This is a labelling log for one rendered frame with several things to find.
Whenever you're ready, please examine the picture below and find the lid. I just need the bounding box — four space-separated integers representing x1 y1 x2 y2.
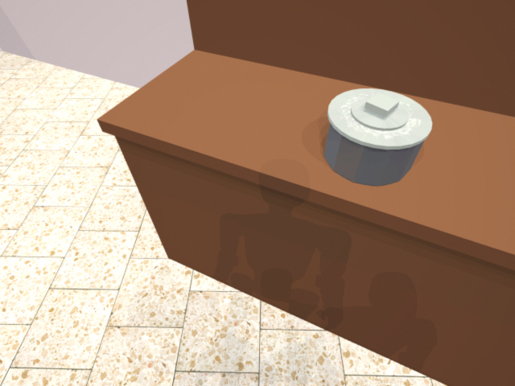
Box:
328 88 432 150

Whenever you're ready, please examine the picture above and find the pot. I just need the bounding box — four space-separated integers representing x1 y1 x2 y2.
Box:
324 123 425 186

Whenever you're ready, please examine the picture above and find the table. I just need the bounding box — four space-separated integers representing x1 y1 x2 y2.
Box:
97 0 515 386

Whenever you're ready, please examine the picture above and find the knob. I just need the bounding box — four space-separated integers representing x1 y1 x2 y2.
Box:
365 93 400 117

